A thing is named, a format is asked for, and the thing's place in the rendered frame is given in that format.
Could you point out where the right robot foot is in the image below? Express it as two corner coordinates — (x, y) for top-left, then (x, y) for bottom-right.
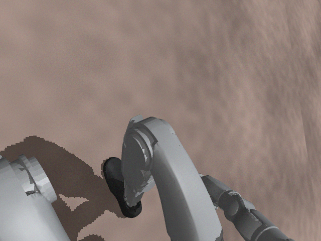
(103, 157), (142, 218)

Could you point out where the right robot arm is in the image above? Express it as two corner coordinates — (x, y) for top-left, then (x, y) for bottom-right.
(218, 190), (295, 241)

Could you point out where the right robot hand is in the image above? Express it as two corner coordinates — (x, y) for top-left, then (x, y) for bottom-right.
(199, 173), (232, 209)

